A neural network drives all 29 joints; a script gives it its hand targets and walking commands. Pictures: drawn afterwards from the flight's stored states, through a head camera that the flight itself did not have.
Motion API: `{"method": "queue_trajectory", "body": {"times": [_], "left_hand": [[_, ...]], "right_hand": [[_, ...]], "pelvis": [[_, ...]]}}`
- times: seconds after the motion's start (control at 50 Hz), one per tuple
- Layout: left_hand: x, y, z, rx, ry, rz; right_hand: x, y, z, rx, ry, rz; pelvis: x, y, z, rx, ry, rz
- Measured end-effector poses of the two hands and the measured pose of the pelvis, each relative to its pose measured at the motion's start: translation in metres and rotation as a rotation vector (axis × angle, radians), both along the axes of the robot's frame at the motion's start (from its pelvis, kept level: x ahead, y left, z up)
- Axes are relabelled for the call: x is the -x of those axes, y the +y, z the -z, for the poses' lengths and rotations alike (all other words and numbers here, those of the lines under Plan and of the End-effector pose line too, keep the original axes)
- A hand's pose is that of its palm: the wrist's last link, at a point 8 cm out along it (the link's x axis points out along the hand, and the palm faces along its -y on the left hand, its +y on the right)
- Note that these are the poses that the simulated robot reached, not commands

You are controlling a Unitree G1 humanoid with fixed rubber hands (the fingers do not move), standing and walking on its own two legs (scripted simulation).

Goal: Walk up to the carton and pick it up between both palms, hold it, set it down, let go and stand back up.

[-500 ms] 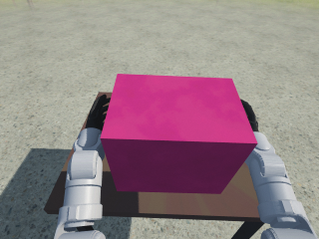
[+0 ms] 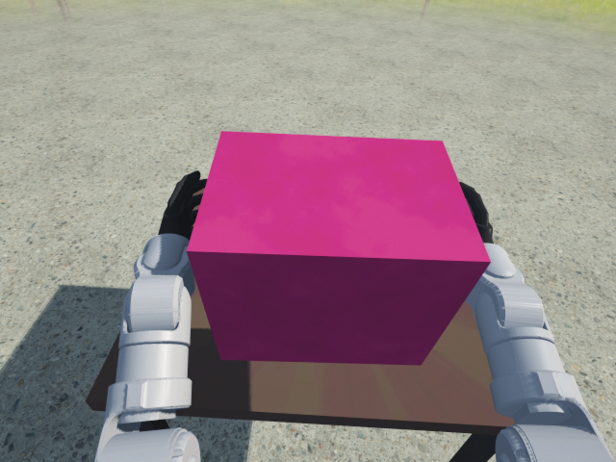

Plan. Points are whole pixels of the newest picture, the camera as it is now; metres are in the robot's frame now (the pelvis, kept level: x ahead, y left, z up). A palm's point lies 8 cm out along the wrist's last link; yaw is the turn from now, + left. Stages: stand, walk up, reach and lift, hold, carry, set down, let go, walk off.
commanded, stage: reach and lift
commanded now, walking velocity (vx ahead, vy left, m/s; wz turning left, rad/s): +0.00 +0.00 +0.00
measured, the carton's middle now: (326, 254) +0.36 -0.01 +0.13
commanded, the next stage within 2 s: hold in 0.10 s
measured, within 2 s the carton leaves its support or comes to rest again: neither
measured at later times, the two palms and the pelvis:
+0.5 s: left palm (165, 239) +0.34 +0.18 +0.18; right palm (470, 232) +0.35 -0.19 +0.18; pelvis -0.01 -0.01 +0.00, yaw +0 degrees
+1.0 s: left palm (172, 242) +0.35 +0.18 +0.17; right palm (473, 239) +0.35 -0.19 +0.17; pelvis +0.00 -0.01 +0.00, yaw +0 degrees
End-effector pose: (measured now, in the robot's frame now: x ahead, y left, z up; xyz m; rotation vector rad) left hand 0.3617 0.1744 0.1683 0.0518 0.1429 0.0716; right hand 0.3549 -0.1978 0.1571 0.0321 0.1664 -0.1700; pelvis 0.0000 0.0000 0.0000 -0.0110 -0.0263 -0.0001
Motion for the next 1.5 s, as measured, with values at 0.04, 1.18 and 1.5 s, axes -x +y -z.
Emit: {"method": "queue_trajectory", "body": {"times": [0.04, 1.18, 1.5], "left_hand": [[-0.001, -0.003, -0.004, -0.009, -0.005, 0.002], [0.014, 0.003, -0.018, 0.009, -0.004, -0.035], [0.014, 0.005, -0.017, 0.009, 0.003, -0.033]], "right_hand": [[0.0, -0.003, -0.001, -0.004, -0.005, 0.001], [-0.002, 0.004, -0.022, -0.016, -0.011, -0.035], [-0.001, 0.005, -0.019, -0.002, -0.003, -0.035]], "pelvis": [[-0.001, 0.001, 0.0, 0.001, -0.002, 0.002], [0.003, -0.007, 0.0, -0.001, -0.013, -0.003], [0.001, -0.005, 0.0, 0.001, -0.025, -0.002]]}}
